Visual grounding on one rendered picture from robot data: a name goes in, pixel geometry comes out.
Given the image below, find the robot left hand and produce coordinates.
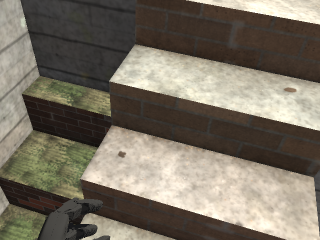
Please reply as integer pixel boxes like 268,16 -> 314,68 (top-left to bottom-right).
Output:
35,197 -> 110,240

